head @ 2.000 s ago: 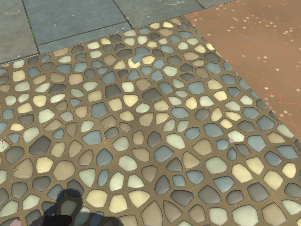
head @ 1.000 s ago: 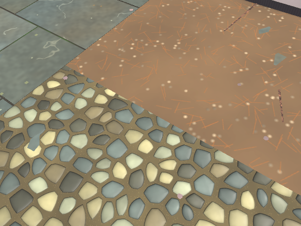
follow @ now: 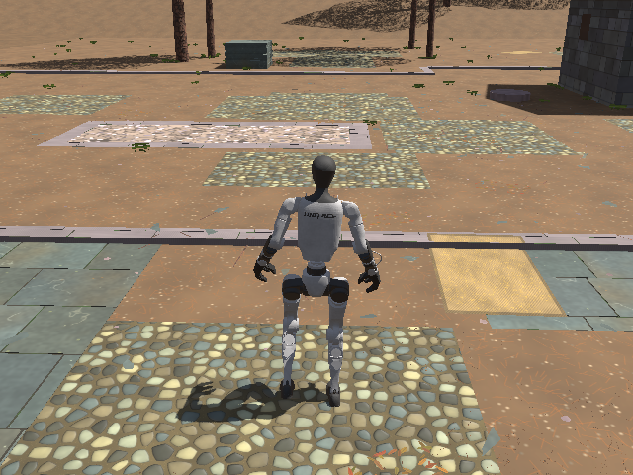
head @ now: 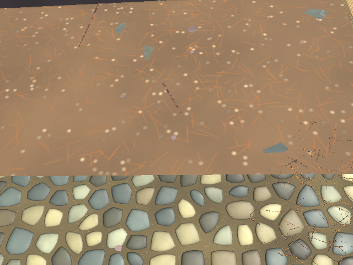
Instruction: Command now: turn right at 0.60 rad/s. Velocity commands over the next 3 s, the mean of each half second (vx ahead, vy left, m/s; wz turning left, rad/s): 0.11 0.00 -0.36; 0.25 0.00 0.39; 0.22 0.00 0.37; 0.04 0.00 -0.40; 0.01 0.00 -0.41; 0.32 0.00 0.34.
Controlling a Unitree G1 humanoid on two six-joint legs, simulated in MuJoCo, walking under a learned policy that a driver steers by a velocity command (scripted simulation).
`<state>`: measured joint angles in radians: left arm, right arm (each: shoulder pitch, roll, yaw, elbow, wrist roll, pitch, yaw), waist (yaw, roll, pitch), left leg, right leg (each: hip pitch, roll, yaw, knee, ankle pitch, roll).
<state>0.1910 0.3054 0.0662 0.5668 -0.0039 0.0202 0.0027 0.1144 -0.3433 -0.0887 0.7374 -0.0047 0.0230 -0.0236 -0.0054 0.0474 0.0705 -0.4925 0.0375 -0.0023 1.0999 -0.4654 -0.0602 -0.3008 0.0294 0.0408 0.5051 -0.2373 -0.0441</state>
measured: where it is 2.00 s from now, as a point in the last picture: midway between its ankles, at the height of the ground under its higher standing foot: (180, 252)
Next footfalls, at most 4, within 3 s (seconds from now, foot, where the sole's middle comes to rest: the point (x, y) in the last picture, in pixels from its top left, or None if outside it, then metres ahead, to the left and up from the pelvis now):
0.36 left None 0.07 0.12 -0.78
0.72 right None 0.22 -0.16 -0.78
1.18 left None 0.32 0.11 -0.78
1.62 right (210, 235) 0.53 -0.04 -0.78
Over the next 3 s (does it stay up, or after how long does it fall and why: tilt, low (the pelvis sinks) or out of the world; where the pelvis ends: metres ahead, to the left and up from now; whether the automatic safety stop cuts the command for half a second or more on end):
stays up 0.56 0.11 -0.02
